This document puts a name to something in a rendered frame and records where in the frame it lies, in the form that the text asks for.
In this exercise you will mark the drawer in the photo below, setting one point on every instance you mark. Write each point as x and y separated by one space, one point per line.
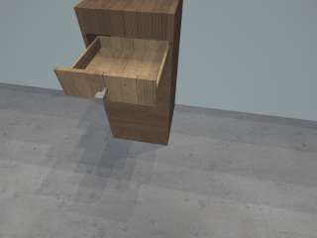
133 70

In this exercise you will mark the cabinet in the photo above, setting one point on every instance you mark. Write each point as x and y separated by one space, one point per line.
154 20

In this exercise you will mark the handle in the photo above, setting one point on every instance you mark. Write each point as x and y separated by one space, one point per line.
101 97

